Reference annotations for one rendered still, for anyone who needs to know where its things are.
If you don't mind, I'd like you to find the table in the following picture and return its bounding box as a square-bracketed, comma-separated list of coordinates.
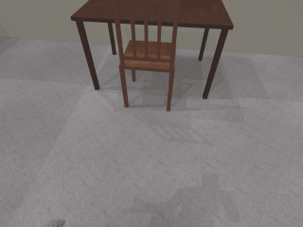
[70, 0, 234, 99]

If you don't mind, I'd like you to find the chair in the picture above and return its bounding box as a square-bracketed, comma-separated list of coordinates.
[112, 0, 181, 112]

